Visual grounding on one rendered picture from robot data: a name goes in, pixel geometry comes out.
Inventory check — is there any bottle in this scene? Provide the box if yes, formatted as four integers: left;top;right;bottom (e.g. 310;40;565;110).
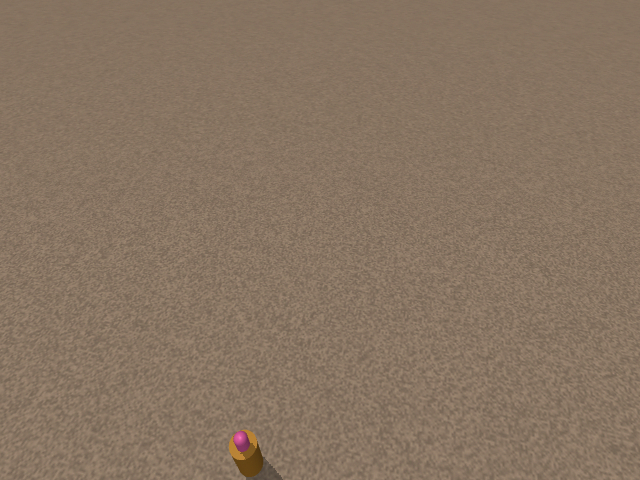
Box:
229;430;263;477

